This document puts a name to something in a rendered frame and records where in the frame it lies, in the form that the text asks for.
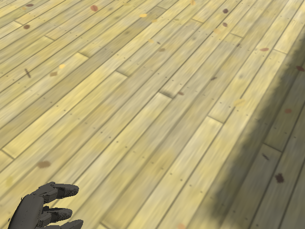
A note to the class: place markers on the robot left hand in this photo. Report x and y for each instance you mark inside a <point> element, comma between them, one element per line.
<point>30,213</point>

